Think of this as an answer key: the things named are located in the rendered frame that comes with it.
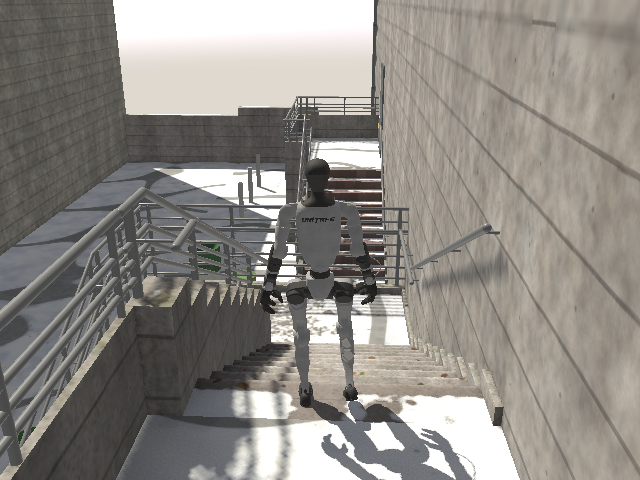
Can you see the stairs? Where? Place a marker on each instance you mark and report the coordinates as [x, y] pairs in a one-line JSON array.
[[362, 188], [373, 363]]

